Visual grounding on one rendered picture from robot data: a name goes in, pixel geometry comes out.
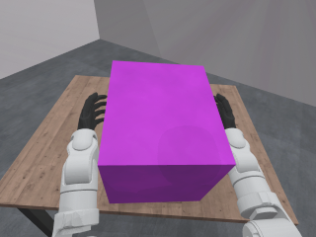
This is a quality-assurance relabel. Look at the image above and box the table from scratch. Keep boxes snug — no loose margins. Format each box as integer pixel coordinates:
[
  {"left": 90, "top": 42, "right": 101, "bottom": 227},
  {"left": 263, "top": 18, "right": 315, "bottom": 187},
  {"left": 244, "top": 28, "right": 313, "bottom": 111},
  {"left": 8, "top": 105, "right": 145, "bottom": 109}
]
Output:
[{"left": 0, "top": 75, "right": 299, "bottom": 237}]

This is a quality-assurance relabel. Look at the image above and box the robot right upper arm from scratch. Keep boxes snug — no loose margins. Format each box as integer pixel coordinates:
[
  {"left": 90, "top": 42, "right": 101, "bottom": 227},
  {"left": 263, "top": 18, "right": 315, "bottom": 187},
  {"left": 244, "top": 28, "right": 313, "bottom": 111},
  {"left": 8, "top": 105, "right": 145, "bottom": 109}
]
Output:
[{"left": 242, "top": 218, "right": 301, "bottom": 237}]

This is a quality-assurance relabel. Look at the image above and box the left robot hand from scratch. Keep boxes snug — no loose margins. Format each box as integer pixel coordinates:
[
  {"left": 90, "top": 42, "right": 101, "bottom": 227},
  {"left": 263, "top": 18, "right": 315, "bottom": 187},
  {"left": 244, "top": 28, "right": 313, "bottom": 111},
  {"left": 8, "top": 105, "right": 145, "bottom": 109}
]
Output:
[{"left": 77, "top": 92, "right": 107, "bottom": 130}]

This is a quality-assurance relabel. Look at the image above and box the carton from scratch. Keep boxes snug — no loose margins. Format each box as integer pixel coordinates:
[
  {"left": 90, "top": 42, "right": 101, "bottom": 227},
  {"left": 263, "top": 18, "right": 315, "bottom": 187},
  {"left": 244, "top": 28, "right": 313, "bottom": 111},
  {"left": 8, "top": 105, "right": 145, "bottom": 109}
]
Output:
[{"left": 97, "top": 60, "right": 236, "bottom": 203}]

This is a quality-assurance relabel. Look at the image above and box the right robot forearm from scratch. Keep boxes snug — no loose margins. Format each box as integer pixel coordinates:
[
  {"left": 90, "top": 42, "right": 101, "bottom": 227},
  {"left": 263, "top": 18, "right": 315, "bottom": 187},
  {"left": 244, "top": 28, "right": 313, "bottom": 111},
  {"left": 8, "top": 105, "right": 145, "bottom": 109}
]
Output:
[{"left": 224, "top": 127, "right": 302, "bottom": 237}]

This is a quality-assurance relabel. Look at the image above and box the right robot hand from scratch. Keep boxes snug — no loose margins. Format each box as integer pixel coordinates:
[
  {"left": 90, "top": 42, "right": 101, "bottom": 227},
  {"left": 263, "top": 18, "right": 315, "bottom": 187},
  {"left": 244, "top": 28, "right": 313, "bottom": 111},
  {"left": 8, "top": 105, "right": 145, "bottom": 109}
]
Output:
[{"left": 213, "top": 93, "right": 237, "bottom": 129}]

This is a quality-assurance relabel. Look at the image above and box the left robot forearm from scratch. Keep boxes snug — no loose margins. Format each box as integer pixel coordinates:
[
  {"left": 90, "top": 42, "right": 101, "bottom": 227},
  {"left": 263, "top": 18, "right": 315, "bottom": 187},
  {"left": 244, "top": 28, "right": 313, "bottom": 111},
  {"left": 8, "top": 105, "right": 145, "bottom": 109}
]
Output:
[{"left": 51, "top": 128, "right": 100, "bottom": 237}]

